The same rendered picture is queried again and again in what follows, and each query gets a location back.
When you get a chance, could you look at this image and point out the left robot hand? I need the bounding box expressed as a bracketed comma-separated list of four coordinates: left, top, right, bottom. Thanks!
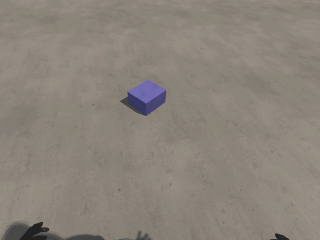
[20, 222, 49, 240]

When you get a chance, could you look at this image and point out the carton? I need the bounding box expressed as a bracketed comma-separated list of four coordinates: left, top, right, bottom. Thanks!
[127, 80, 167, 116]

